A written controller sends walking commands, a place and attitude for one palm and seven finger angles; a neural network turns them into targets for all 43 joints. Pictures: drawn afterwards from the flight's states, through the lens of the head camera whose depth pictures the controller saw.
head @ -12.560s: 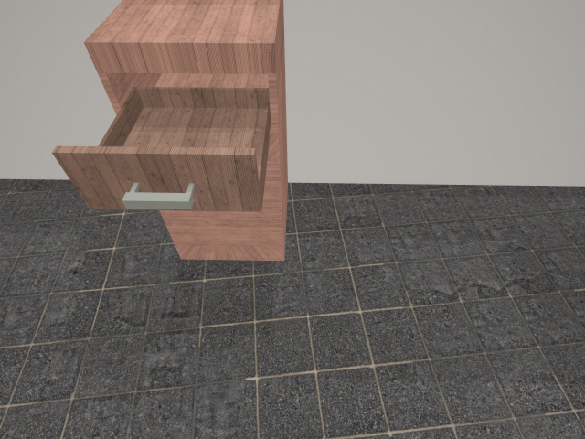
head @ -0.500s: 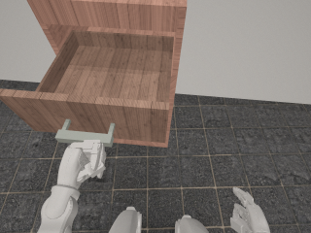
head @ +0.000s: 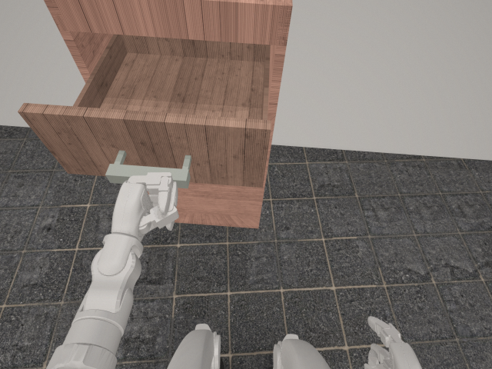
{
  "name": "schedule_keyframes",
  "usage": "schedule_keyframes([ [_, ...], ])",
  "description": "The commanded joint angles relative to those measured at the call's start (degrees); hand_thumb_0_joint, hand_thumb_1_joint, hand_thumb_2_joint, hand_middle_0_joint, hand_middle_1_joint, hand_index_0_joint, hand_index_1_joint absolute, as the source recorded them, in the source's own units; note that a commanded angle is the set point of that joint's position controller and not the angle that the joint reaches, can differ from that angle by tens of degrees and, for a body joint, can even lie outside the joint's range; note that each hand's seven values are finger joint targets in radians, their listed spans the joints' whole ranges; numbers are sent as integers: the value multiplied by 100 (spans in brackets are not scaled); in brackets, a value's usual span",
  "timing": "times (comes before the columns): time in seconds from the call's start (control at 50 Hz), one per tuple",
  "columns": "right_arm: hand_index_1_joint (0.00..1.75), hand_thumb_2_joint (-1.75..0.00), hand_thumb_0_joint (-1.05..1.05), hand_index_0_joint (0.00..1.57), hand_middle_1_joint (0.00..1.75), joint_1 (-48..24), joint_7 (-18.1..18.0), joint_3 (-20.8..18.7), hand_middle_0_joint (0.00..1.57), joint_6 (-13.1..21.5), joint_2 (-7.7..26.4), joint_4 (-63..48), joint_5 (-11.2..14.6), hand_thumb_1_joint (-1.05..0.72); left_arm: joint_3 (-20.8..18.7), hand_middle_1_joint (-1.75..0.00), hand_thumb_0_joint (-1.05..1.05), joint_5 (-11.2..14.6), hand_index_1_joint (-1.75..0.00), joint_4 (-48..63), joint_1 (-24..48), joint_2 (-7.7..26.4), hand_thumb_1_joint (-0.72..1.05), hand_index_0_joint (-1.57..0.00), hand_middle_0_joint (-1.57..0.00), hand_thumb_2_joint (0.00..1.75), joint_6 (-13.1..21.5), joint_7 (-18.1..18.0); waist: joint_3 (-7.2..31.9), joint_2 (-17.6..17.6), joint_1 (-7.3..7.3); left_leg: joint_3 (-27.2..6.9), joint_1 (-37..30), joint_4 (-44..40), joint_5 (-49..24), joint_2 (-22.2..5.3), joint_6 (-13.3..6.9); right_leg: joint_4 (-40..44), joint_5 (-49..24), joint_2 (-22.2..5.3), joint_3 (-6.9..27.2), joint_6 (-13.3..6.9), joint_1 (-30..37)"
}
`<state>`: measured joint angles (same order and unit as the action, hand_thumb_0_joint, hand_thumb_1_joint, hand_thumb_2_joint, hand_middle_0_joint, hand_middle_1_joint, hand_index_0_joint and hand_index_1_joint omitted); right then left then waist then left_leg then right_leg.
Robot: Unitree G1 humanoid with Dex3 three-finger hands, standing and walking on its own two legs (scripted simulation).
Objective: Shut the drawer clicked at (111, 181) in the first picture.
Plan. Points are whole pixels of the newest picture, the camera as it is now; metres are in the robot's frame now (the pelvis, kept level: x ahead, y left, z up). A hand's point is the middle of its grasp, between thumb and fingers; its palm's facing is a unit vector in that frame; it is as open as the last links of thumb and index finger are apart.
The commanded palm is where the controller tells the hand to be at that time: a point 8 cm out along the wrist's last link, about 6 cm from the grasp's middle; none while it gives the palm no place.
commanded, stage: push the drawer shut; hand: left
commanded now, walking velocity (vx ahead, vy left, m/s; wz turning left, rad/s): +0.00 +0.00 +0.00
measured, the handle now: (151, 166) +0.43 +0.17 +0.05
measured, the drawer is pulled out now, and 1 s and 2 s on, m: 0.22 0.08 0.00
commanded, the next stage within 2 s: none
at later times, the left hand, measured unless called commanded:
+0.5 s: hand (181, 171) +0.43 +0.12 +0.04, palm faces -0.08 -1.00 -0.04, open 2.8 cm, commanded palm +0.42 +0.17 +0.05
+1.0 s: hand (193, 143) +0.49 +0.11 +0.05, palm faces -0.05 -1.00 -0.05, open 2.9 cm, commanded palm +0.49 +0.16 +0.05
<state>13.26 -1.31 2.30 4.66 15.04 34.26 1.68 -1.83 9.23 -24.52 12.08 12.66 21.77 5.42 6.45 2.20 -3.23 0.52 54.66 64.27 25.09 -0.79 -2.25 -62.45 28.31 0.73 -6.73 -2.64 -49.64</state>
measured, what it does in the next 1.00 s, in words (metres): stands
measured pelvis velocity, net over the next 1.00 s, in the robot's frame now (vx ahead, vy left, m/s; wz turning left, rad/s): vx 0.01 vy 0.00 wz -0.02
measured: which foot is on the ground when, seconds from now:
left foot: down 0.00-1.00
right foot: down 0.00-1.00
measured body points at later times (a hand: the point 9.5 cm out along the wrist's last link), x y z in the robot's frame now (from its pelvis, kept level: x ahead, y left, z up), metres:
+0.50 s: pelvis +0.01 +0.01 +0.00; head +0.11 +0.02 +0.44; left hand +0.43 +0.18 +0.05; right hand +0.10 -0.25 -0.11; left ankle +0.06 +0.09 -0.65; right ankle +0.02 -0.10 -0.65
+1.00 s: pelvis +0.01 +0.00 -0.01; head +0.13 +0.00 +0.43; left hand +0.49 +0.16 +0.05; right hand +0.05 -0.27 -0.13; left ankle +0.06 +0.09 -0.65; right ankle +0.02 -0.10 -0.65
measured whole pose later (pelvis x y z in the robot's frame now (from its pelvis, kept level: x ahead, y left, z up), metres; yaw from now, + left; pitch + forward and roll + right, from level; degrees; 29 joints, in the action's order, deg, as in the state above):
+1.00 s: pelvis +0.01 +0.00 -0.01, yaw -1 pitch +21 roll -2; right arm 18.2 1.0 1.7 -0.3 14.9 37.4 -0.4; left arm -12.4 4.6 -60.2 44.7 16.9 27.8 3.8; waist 6.6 2.4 -7.8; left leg 1.1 61.3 65.9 25.8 -1.7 -2.0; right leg -64.3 28.6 1.6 -6.0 -3.0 -56.9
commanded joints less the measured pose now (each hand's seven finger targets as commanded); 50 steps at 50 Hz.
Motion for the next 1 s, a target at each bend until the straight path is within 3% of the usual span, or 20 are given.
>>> schedule_keyframes([
  [0.0, 30, -90, 0, 20, 30, 21, -28, -355, 20, 246, 820, -642, -26, -90, -331, -160, 0, 6, -160, 1041, 2601, 532, 90, -140, -140, 90, 367, -229, 1907, 111, -282, -525, -1712, -1049, -23, 19, 77, 1105, -186, -1, 538, 121, 191],
  [0.08, 30, -90, 0, 20, 30, 124, 2, -374, 20, 162, 843, -583, -46, -90, -420, -160, 0, -3, -160, 696, 2809, 563, 90, -140, -140, 90, 373, -290, 1905, -113, -341, -515, -1700, -1050, -152, 9, 66, 1137, -305, 21, 524, 142, 222],
  [0.14, 30, -90, 0, 20, 30, 179, 19, -378, 20, 116, 851, -537, -57, -90, -370, -160, 0, -78, -160, 449, 3097, 495, 90, -140, -140, 90, 418, -336, 1904, 44, -373, -570, -1801, -1072, -140, -1, 80, 1059, -299, 37, 474, 124, 27],
  [0.22, 30, -90, 0, 20, 30, 321, 15, -383, 20, 54, 886, -456, -82, -90, -595, -160, 0, -110, -160, 149, 3537, 740, 90, -140, -140, 90, 485, -370, 1983, -68, -415, -560, -1736, -1028, -264, -3, 72, 1025, -412, 53, 477, 126, 67],
  [0.3, 30, -90, 0, 20, 30, 402, 64, -405, 20, -2, 850, -450, -103, -90, -621, -160, 0, -120, -160, 32, 3634, 657, 90, -140, -140, 90, 558, -345, 2303, 284, -330, -577, -2104, -1035, -696, -16, 132, 970, -690, 50, 453, 92, 74],
  [0.34, 30, -90, 0, 20, 30, 456, 78, -412, 20, -43, 877, -402, -111, -90, -618, -160, 0, -143, -160, -158, 3754, 661, 90, -140, -140, 90, 548, -348, 2290, 268, -387, -674, -2233, -1036, -754, -67, 156, 907, -710, 65, 396, 91, -154],
  [0.36, 30, -90, 0, 20, 30, 471, 87, -409, 20, -71, 859, -373, -108, -90, -483, -160, 0, -130, -160, -337, 3938, 480, 90, -140, -140, 90, 530, -347, 2111, 103, -498, -643, -2112, -1030, -638, -57, 128, 971, -664, 67, 403, 117, -183],
  [0.38, 30, -90, 0, 20, 30, 518, 81, -417, 20, -88, 881, -340, -114, -90, -605, -160, 0, -159, -160, -392, 4154, 649, 90, -140, -140, 90, 557, -372, 2084, 26, -498, -643, -1989, -1015, -597, -56, 123, 960, -638, 67, 416, 115, -147],
  [0.42, 30, -90, 0, 20, 30, 570, 92, -426, 20, -95, 888, -345, -124, -90, -603, -160, 0, -193, -160, -449, 4290, 651, 90, -140, -140, 90, 604, -389, 2176, 147, -494, -638, -2043, -987, -735, -41, 115, 908, -719, 83, 412, 99, -172],
  [0.52, 30, -90, 0, 20, 30, 701, 106, -434, 20, -156, 895, -279, -155, -90, -823, -160, 0, -227, -160, -747, 4605, 876, 90, -140, -140, 90, 721, -392, 2381, 78, -506, -584, -2004, -890, -916, -32, 99, 883, -865, 93, 459, 107, -79],
  [0.56, 30, -90, 0, 20, 30, 723, 128, -437, 20, -185, 853, -247, -152, -90, -642, -160, 0, -253, -160, -855, 4839, 675, 90, -140, -140, 90, 745, -362, 2413, 232, -568, -588, -2128, -876, -988, -39, 114, 882, -908, 85, 452, 104, -189],
  [0.62, 30, -90, 0, 20, 30, 807, 121, -436, 20, -218, 889, -200, -156, -90, -849, -160, 0, -270, -160, -1189, 5082, 933, 90, -140, -140, 90, 767, -360, 2277, 103, -617, -569, -1919, -857, -743, -32, 79, 909, -744, 106, 483, 115, -222],
  [0.72, 30, -90, 0, 20, 30, 948, 150, -447, 20, -254, 877, -158, -188, -90, -820, -160, 0, -331, -160, -1452, 5537, 883, 90, -140, -140, 90, 847, -362, 2451, 236, -667, -587, -2018, -787, -904, -31, 73, 841, -841, 122, 478, 102, -339],
  [0.74, 30, -90, 0, 20, 30, 971, 160, -439, 20, -267, 866, -132, -191, -90, -731, -160, 0, -353, -160, -1509, 5680, 807, 90, -140, -140, 90, 866, -350, 2485, 246, -737, -592, -2058, -772, -920, -39, 73, 848, -858, 121, 473, 114, -389],
  [0.8, 30, -90, 0, 20, 30, 1056, 169, -445, 20, -297, 868, -75, -217, -90, -837, -160, 0, -385, -160, -1774, 5965, 921, 90, -140, -140, 90, 903, -370, 2530, 141, -775, -519, -1835, -689, -797, -8, 34, 891, -801, 121, 548, 133, -296],
  [0.84, 30, -90, 0, 20, 30, 1121, 170, -430, 20, -302, 883, -76, -234, -90, -1056, -160, 0, -389, -160, -1831, 6051, 1195, 90, -140, -140, 90, 943, -337, 2720, 187, -731, -471, -1770, -634, -932, 14, 20, 858, -945, 128, 593, 128, -106],
  [0.94, 30, -90, 0, 20, 30, 1208, 160, -373, 20, -346, 876, -47, -232, -90, -1217, -160, 0, -426, -160, -2437, 6412, 1483, 90, -140, -140, 90, 923, -230, 2411, 45, -885, -350, -1120, -492, -616, 31, -37, 949, -780, 145, 752, 166, -7],
  [0.98, 30, -90, 0, 20, 30, 1265, 145, -358, 20, -357, 902, -49, -235, -90, -1454, -160, 0, -451, -160, -2546, 6621, 1865, 90, -140, -140, 90, 918, -205, 2392, 48, -873, -309, -814, -421, -504, 35, -49, 951, -672, 137, 858, 167, 121],
])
